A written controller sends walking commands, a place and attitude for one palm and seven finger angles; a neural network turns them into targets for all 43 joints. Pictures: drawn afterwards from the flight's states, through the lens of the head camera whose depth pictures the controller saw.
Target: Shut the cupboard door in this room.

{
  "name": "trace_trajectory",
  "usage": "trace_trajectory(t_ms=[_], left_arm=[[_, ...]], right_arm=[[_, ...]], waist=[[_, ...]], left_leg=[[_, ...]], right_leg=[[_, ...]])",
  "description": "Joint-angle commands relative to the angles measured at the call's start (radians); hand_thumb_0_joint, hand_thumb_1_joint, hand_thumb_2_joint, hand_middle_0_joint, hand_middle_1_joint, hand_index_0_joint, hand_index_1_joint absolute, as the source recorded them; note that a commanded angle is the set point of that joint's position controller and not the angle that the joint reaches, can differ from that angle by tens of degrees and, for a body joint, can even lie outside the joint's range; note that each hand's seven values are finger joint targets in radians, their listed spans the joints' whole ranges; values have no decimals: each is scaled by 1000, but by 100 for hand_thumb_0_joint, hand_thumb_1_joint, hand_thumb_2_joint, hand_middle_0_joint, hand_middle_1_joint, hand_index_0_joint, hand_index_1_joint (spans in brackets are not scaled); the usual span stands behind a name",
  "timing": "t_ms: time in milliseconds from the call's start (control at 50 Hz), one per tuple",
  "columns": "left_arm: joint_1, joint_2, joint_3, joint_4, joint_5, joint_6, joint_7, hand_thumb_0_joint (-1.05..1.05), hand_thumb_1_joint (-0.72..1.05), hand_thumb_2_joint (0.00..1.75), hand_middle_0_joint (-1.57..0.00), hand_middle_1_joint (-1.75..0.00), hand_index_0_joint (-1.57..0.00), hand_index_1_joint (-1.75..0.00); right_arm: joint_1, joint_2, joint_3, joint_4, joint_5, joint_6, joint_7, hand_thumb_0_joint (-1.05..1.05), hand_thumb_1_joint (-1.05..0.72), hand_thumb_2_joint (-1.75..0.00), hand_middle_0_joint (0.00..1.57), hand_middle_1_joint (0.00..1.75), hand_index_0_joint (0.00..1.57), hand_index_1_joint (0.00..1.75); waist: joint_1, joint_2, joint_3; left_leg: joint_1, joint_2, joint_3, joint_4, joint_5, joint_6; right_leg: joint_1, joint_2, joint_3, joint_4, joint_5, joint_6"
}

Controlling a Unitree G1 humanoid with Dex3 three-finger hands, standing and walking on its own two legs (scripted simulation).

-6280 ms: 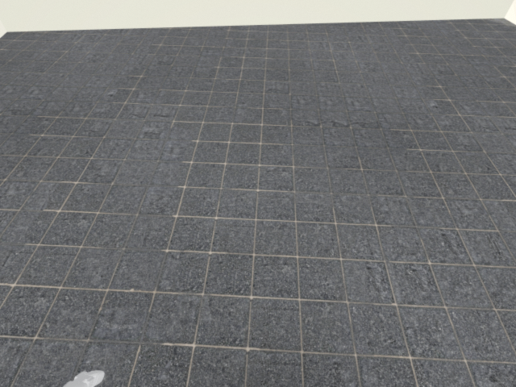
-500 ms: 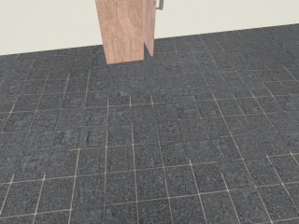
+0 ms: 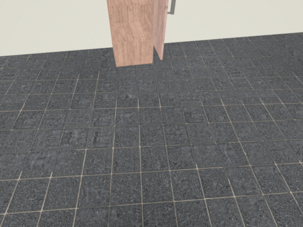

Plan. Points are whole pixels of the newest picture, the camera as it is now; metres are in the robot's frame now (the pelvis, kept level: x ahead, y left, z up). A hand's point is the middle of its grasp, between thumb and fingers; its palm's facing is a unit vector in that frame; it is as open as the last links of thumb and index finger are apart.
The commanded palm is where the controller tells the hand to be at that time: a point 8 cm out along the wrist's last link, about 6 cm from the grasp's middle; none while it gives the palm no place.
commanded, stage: turn or walk to find it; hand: left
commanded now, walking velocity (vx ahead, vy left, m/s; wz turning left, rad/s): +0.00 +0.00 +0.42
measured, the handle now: (170, 4) +1.52 -0.06 -0.03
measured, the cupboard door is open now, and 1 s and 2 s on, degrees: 90 90 90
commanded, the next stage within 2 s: stand and wait in 0.14 s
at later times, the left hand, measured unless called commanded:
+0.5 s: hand out of the picture -0.03 +0.16 -0.16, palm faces +0.19 -0.96 -0.22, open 7.3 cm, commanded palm none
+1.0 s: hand out of the picture -0.10 +0.20 -0.18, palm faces +0.32 -0.92 -0.24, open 7.4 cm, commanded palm none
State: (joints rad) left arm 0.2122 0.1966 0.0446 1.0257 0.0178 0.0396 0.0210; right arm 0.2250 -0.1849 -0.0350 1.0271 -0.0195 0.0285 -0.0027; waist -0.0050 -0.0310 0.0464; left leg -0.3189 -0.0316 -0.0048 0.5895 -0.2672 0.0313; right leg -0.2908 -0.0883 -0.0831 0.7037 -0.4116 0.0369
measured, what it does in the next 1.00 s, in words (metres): steps on the spot, turning left: right foot, then left foot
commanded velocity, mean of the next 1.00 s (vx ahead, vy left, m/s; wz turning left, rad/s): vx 0.00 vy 0.00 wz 0.25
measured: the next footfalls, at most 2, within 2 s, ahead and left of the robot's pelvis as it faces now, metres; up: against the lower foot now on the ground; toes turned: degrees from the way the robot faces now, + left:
right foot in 0.20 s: +0.01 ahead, -0.14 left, +0.00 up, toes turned +4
left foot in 0.54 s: -0.05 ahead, +0.11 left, +0.00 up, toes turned +22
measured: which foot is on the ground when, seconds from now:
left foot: down 0.00-0.22, up 0.24-0.52, down 0.54-1.00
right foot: up 0.00-0.18, down 0.20-1.00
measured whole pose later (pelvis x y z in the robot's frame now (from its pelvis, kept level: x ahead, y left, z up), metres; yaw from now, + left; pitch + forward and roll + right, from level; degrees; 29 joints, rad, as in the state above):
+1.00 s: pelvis -0.07 +0.00 +0.00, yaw +17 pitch +0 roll -1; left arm 0.25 0.21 0.05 1.01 0.03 0.02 0.02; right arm 0.18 -0.22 -0.05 0.99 -0.01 0.05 0.00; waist 0.02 0.01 0.06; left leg -0.36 0.01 0.03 0.75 -0.41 0.00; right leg -0.26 -0.13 -0.19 0.60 -0.31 0.05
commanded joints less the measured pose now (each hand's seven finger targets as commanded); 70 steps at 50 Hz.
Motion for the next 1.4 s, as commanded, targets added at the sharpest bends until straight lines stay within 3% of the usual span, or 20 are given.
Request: trace_trajectory(t_ms=[0, 140, 160, 180, 200, 300, 420, 460, 500, 520, 600, 800, 920, 980, 1000, 1020, 1040, 1120, 1180, 1380], left_arm=[[-15, 85, 21, -103, -3, -21, 5, 0, 90, 90, -20, -30, -20, -30], [68, 82, 19, -95, -16, -31, 9, 0, 90, 90, -20, -30, -20, -30], [97, 116, 23, -87, -9, -37, 14, 0, 90, 90, -20, -30, -20, -30], [92, 188, 35, -89, 4, -42, 21, 0, 90, 90, -20, -30, -20, -30], [52, 233, 39, -116, 8, -37, 19, 0, 90, 90, -20, -30, -20, -30], [-33, 134, 7, -108, 4, -51, 13, 0, 90, 90, -20, -30, -20, -30], [89, 163, 5, -36, 10, -53, 13, 0, 90, 90, -20, -30, -20, -30], [74, 158, 3, -18, 1, -52, 13, 0, 90, 90, -20, -30, -20, -30], [83, 120, -6, -12, -9, -48, 9, 0, 90, 90, -20, -30, -20, -30], [108, 91, -10, -8, -7, -44, 10, 0, 90, 90, -20, -30, -20, -30], [81, 94, -15, 32, -9, -31, 8, 0, 90, 90, -20, -30, -20, -30], [115, 125, 13, 3, 5, -31, 4, 0, 90, 90, -20, -30, -20, -30], [66, 204, 44, -75, 16, -29, 10, 0, 90, 90, -20, -30, -20, -30], [29, 210, 44, -92, 16, -26, 6, 0, 90, 90, -20, -30, -20, -30], [23, 193, 43, -100, 7, -20, 2, 0, 90, 90, -20, -30, -20, -30], [31, 146, 36, -125, -3, -11, -2, 0, 90, 90, -20, -30, -20, -30], [-30, 118, 25, -161, 0, -7, 1, 0, 90, 90, -20, -30, -20, -30], [-45, 122, 30, -134, 5, -8, -5, 0, 90, 90, -20, -30, -20, -30], [-37, 112, 27, -133, 2, -8, -7, 0, 90, 90, -20, -30, -20, -30], [-51, 85, 20, -170, -11, -13, 2, 0, 90, 90, -20, -30, -20, -30]], right_arm=[[36, -207, -53, -69, -7, -27, -22, 0, -90, -90, 20, 30, 20, 30], [18, -199, -61, -92, -2, -10, -14, 0, -90, -90, 20, 30, 20, 30], [14, -162, -57, -95, 5, -10, -9, 0, -90, -90, 20, 30, 20, 30], [18, -105, -45, -111, 10, -10, -3, 0, -90, -90, 20, 30, 20, 30], [-15, -102, -47, -135, 3, -4, -2, 0, -90, -90, 20, 30, 20, 30], [30, -94, -46, -53, 3, 18, 1, 0, -90, -90, 20, 30, 20, 30], [-56, -76, -20, -44, 11, -2, -8, 0, -90, -90, 20, 30, 20, 30], [-17, -74, -12, -13, 10, -13, -13, 0, -90, -90, 20, 30, 20, 30], [9, -132, -16, 11, 11, -36, -16, 0, -90, -90, 20, 30, 20, 30], [-13, -162, -18, 11, 7, -39, -19, 0, -90, -90, 20, 30, 20, 30], [-67, -161, -14, 18, 13, -33, -27, 0, -90, -90, 20, 30, 20, 30], [-77, -160, -32, -64, 8, -16, -14, 0, -90, -90, 20, 30, 20, 30], [-78, -122, -41, -120, 2, 5, 1, 0, -90, -90, 20, 30, 20, 30], [-41, -105, -35, -118, 7, -5, 11, 0, -90, -90, 20, 30, 20, 30], [0, -130, -40, -113, 4, -12, 14, 0, -90, -90, 20, 30, 20, 30], [25, -213, -55, -120, -6, -21, 12, 0, -90, -90, 20, 30, 20, 30], [68, -272, -69, -111, -9, -23, 4, 0, -90, -90, 20, 30, 20, 30], [-4, -217, -50, -117, -7, -29, -15, 0, -90, -90, 20, 30, 20, 30], [11, -204, -50, -115, -3, -32, -17, 0, -90, -90, 20, 30, 20, 30], [38, -223, -73, -123, -10, -11, -9, 0, -90, -90, 20, 30, 20, 30]], waist=[[-13, 224, -94], [27, 154, -149], [37, 80, -143], [36, -132, -103], [44, -207, -46], [-21, -120, 21], [34, -152, -5], [10, -145, -45], [8, 12, -102], [27, 75, -105], [27, 190, -25], [25, 47, -39], [34, -217, -28], [5, -139, -36], [-15, -21, -63], [-25, 225, -60], [-56, 334, -53], [-7, 138, -50], [-13, 155, -89], [-22, 187, -118]], left_leg=[[143, 293, -419, -267, 321, 184], [57, 169, -323, -180, 322, 88], [-48, 117, -266, -129, 172, 36], [-218, 10, -136, 20, -38, -28], [-222, -25, -60, 189, -220, -52], [-140, 37, -29, 423, -141, -60], [-10, 54, 41, 77, -148, -69], [112, 52, 49, -113, -1, -65], [282, 157, -51, -198, 312, -28], [267, 225, -86, -165, 383, 2], [138, 225, -128, -232, 389, 31], [-11, 149, -134, -158, 146, 21], [-92, 59, 36, 268, -196, -39], [-4, 72, 67, 50, -107, -48], [97, 103, -2, -84, 57, -27], [156, 265, -289, -219, 196, 50], [138, 390, -458, -338, 215, 146], [77, 297, -343, -315, 135, 142], [145, 253, -280, -298, 221, 136], [136, 237, -373, -259, 284, 146]], right_leg=[[-153, 31, 77, 222, -133, -7], [143, 74, 43, -260, 136, 1], [255, 7, 98, -360, 182, -16], [307, -193, 311, -433, 108, -87], [167, -347, 418, -482, 148, -178], [58, -179, 168, -388, 473, -162], [142, -171, 181, -340, 620, -179], [130, -129, 153, -296, 582, -131], [50, -54, 100, -225, 437, -53], [42, -33, 81, -250, 313, -31], [103, -12, 5, -215, 219, 4], [112, -68, 28, -235, 237, -12], [38, -330, 159, -389, 212, -176], [46, -275, 12, -218, 408, -122], [-26, -223, -41, -110, 311, -65], [-180, -80, -103, 80, 84, 20], [-240, -11, -47, 277, -191, 36], [-243, -19, 88, 422, -29, 19], [-223, 3, 77, 355, 2, 30], [-57, 67, 68, 12, -26, 18]])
